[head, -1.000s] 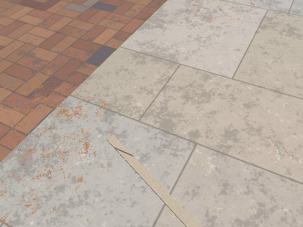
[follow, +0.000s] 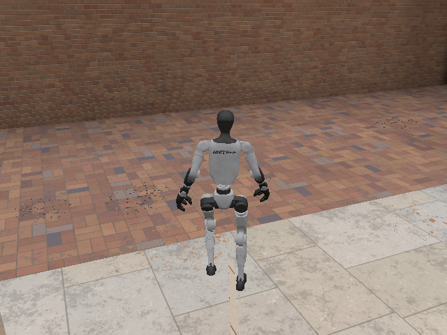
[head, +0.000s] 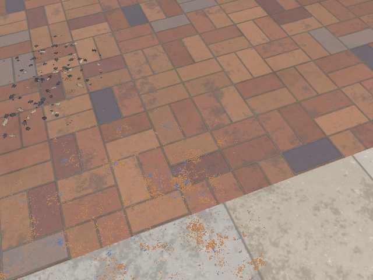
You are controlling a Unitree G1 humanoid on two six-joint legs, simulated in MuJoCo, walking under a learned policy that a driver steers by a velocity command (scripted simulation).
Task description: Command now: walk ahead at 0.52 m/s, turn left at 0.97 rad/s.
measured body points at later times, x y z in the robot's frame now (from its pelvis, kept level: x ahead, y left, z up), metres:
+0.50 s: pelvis +0.27 -0.03 +0.00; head +0.32 +0.01 +0.44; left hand +0.38 +0.30 -0.07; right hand +0.54 -0.24 -0.08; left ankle +0.30 +0.05 -0.74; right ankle +0.46 -0.15 -0.69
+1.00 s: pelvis +0.34 -0.06 +0.00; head +0.35 -0.04 +0.44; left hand +0.27 +0.22 -0.12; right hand +0.62 -0.17 -0.11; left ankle +0.25 +0.02 -0.74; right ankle +0.47 -0.12 -0.74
